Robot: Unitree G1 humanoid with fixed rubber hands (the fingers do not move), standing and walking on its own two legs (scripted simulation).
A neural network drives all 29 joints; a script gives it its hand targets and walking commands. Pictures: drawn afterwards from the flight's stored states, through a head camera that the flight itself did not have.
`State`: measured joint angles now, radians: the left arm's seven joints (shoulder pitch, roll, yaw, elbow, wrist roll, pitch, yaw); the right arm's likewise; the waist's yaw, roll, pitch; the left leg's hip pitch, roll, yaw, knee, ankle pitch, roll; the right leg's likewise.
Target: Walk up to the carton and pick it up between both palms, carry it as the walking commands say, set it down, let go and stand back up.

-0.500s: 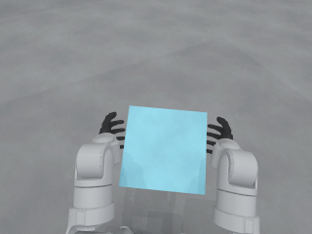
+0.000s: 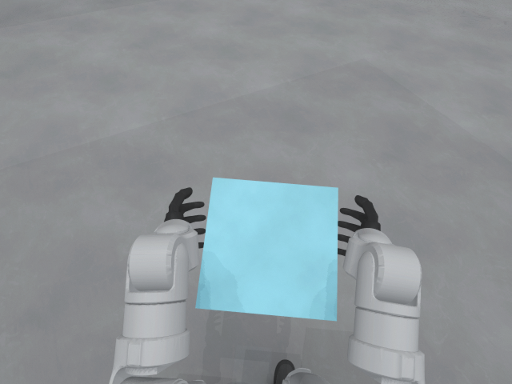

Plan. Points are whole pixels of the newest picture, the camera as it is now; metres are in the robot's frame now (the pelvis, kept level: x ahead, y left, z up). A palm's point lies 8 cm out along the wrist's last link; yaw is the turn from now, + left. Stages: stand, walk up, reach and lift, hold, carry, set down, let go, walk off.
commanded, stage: carry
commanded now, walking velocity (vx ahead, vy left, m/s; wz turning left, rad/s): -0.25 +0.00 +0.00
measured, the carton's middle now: (268, 251) +0.35 -0.02 -0.03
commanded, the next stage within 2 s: none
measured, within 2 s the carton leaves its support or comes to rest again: neither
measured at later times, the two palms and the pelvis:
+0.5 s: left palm (150, 382) +0.13 +0.11 +0.08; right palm out of the picture +0.13 -0.16 +0.06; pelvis -0.18 -0.01 +0.01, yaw +0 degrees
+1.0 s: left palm out of the picture -0.08 +0.17 +0.09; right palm out of the picture -0.06 -0.10 +0.08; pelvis -0.38 +0.02 +0.00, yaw -1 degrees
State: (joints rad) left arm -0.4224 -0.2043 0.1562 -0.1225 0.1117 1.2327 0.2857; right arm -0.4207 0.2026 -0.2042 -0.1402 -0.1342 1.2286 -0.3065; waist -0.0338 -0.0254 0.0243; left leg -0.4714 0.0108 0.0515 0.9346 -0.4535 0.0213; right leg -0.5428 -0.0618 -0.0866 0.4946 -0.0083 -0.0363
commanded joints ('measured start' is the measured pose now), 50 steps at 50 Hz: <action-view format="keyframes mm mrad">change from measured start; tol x32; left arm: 1 -473 -993 -614 -82 -383 -3 -401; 50 -535 -1040 -678 -10 -507 14 -459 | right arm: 1 -472 1084 691 43 492 12 478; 50 -375 998 599 63 337 -16 438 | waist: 1 40 -112 -527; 5 14 319 -516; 16 41 261 -495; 21 51 -282 -515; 33 38 -135 -517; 36 46 346 -502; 50 37 113 -515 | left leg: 1 255 -9 4 -587 107 21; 4 424 397 -435 -539 545 167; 10 368 257 -148 -396 963 153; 17 293 191 -142 -309 712 79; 21 -162 28 -54 112 -143 -9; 32 116 -15 28 -291 62 -15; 37 364 413 -324 -494 835 204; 50 227 168 -164 -382 503 70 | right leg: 1 352 -198 195 -130 -195 -36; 8 -41 51 95 743 -433 30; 15 99 52 27 139 -423 37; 20 592 -363 367 21 864 -181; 32 403 -203 188 -62 93 -97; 37 -5 10 81 504 -582 37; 50 358 -50 156 -117 -223 7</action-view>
